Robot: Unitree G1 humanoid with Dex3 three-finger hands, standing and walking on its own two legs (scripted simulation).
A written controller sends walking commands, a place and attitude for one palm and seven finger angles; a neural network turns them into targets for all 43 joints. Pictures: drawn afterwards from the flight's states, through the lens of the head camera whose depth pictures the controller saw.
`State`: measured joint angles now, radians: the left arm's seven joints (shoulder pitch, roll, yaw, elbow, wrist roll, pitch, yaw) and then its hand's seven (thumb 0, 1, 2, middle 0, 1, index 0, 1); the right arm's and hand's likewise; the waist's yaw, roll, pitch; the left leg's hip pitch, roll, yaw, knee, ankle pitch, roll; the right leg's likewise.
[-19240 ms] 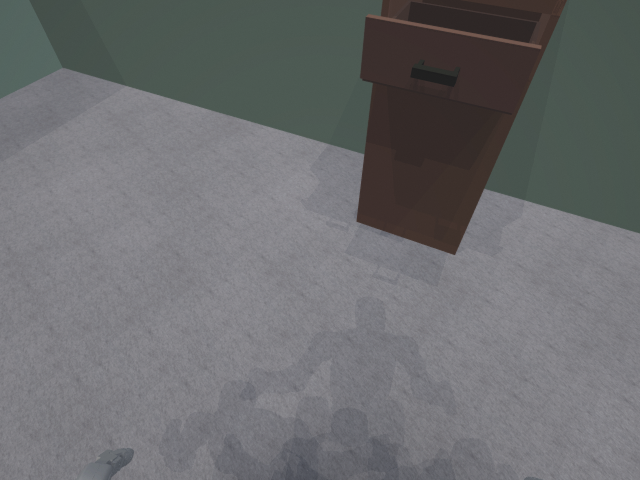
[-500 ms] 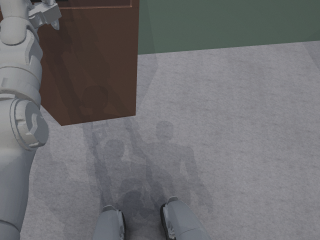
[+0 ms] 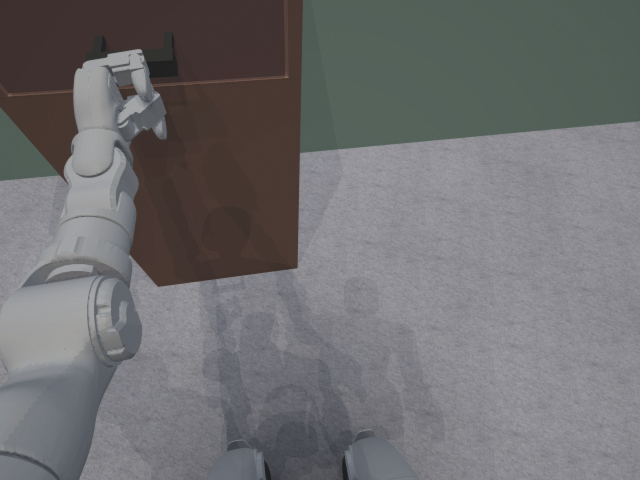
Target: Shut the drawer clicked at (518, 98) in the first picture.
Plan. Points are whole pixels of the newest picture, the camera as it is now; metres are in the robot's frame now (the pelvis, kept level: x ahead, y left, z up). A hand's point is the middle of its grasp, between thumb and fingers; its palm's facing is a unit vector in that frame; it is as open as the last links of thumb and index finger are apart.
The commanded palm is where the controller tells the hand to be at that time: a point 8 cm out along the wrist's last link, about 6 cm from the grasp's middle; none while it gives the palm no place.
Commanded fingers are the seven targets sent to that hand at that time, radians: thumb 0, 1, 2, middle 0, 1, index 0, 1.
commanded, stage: draw the hand back to the body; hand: left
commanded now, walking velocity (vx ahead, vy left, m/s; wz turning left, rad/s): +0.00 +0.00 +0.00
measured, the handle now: (133, 53) +0.64 +0.17 +0.11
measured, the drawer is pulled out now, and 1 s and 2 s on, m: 0.00 0.00 0.00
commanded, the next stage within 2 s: step back with the hand held close in 1.46 s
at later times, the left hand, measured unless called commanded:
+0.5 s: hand (88, 169) +0.42 +0.17 +0.15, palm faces +0.07 -1.00 -0.03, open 3.3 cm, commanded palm +0.38 +0.21 +0.15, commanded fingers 0.00 0.90 0.90 -1.40 -1.60 -1.40 -1.60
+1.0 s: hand out of the picture +0.26 +0.21 +0.20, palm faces +0.34 -0.90 -0.27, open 3.3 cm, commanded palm +0.21 +0.25 +0.20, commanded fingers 0.00 0.90 0.90 -1.40 -1.60 -1.40 -1.60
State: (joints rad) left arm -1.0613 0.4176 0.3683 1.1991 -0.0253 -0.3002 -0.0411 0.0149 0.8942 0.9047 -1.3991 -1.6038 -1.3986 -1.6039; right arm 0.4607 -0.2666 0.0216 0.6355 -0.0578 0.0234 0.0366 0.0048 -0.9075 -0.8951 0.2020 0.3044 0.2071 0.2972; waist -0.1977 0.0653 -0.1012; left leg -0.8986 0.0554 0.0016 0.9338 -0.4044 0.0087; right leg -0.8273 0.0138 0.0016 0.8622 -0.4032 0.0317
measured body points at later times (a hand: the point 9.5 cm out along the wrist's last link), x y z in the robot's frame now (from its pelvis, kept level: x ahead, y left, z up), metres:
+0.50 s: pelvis +0.03 -0.02 +0.03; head +0.07 -0.03 +0.48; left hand +0.41 +0.23 +0.16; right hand +0.15 -0.27 -0.08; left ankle +0.01 +0.11 -0.68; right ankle +0.00 -0.15 -0.68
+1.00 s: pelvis +0.01 -0.01 +0.06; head -0.01 -0.04 +0.51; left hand +0.24 +0.26 +0.21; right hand +0.20 -0.22 -0.03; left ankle +0.01 +0.11 -0.69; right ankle +0.00 -0.15 -0.69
